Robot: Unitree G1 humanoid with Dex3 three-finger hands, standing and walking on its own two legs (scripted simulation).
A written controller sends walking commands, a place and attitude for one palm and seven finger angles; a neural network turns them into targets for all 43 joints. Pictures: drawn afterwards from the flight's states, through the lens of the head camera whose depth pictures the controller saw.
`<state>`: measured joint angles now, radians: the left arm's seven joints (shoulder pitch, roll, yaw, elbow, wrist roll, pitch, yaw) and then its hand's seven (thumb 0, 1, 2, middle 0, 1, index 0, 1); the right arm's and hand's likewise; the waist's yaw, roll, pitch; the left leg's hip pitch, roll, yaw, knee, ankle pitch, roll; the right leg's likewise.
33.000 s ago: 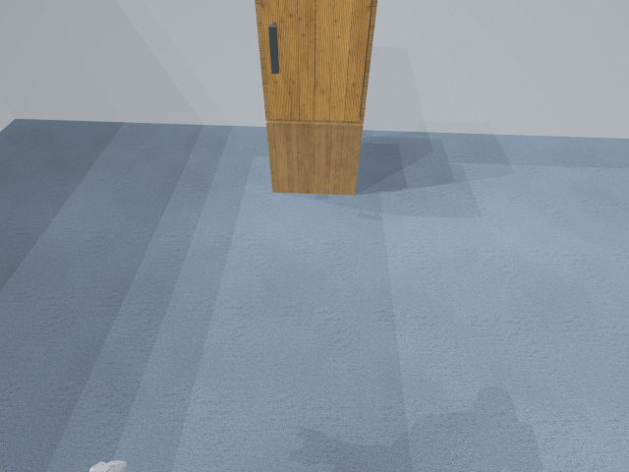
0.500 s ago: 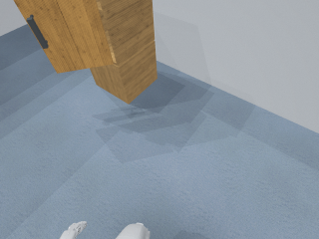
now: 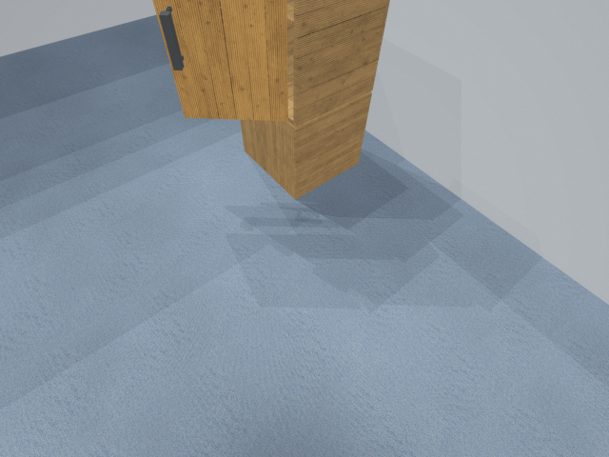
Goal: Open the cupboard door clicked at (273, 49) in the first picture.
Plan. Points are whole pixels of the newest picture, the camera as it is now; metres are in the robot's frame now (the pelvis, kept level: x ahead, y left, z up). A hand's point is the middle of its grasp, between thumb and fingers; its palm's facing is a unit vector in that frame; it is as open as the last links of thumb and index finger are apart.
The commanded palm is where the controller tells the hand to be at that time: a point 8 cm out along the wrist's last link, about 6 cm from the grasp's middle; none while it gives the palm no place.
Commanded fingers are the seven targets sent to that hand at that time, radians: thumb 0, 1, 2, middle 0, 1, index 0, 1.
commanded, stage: take the last steps up to it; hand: left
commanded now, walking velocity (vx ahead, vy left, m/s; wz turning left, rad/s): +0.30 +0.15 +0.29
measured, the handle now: (173, 38) +1.15 +0.47 -0.06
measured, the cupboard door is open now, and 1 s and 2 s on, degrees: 50 50 50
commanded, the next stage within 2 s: come to a stop and stand still in 1.58 s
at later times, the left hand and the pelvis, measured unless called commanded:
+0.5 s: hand out of the picture +0.02 +0.23 -0.19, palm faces +0.23 -0.96 -0.18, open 7.4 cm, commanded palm none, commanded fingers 0.00 0.90 0.90 -0.20 -0.30 -0.20 -0.30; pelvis +0.11 +0.06 -0.02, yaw +8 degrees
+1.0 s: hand (159, 331) +0.31 +0.28 -0.15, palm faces +0.20 -0.95 -0.24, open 7.2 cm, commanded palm none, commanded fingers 0.00 0.90 0.90 -0.20 -0.30 -0.20 -0.30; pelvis +0.29 +0.08 +0.01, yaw +8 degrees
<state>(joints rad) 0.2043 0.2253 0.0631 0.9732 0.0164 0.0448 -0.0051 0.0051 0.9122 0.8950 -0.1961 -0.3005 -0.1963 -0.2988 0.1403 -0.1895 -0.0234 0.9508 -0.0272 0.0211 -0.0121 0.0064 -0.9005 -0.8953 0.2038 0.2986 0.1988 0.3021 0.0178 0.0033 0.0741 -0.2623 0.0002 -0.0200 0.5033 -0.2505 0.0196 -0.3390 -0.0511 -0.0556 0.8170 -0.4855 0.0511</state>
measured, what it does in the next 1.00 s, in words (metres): walks ahead: right foot, then left foot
